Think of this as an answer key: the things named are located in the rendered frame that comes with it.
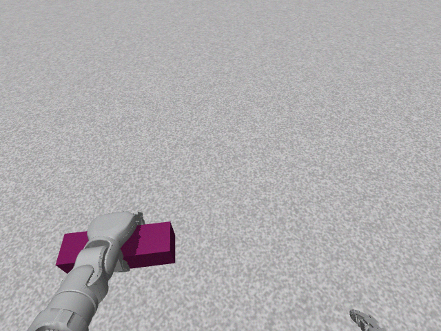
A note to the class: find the left robot arm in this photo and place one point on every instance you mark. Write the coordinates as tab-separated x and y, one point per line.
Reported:
82	289

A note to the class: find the right robot hand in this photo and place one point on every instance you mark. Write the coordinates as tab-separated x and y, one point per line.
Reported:
365	322

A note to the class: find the carton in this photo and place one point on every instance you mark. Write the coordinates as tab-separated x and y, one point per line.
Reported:
150	244

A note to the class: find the left robot hand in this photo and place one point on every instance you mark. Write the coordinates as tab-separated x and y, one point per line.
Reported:
118	226

